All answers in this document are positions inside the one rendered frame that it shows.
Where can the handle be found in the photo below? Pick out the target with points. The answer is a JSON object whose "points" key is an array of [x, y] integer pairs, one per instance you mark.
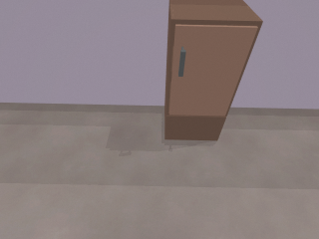
{"points": [[181, 61]]}

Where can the cupboard door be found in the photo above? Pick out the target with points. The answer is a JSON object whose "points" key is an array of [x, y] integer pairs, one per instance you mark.
{"points": [[214, 59]]}

